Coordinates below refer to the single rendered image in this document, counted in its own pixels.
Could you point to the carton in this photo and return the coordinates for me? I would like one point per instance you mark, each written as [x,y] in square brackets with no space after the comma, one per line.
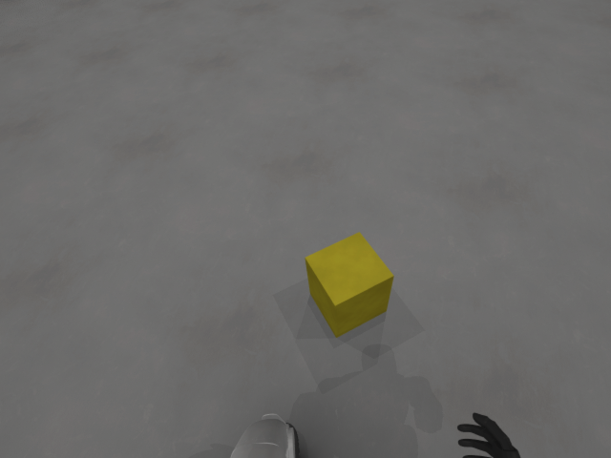
[349,283]

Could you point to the robot right hand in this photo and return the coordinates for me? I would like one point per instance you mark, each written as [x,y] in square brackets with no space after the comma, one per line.
[498,445]

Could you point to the robot left shin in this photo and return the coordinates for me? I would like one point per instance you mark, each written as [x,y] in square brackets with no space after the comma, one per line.
[272,416]

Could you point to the left robot thigh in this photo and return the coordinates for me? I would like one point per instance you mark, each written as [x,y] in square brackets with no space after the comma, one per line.
[269,438]

